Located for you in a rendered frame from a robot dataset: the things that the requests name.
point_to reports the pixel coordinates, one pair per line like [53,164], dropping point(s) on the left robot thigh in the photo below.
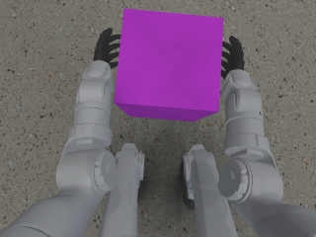
[120,212]

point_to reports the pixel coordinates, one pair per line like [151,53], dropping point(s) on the left robot upper arm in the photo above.
[83,179]

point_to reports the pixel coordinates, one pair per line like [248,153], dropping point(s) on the robot right hand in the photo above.
[235,58]

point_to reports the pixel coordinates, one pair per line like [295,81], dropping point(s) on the right robot upper arm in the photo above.
[255,190]

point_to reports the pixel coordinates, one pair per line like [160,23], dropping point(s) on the carton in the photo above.
[169,65]

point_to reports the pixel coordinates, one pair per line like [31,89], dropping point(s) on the robot left hand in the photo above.
[103,49]

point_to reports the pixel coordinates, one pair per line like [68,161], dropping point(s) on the robot left forearm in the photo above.
[93,108]

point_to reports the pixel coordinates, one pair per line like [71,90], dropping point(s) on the left robot shin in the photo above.
[126,146]

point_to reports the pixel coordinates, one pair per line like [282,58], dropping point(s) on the robot right forearm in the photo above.
[245,135]

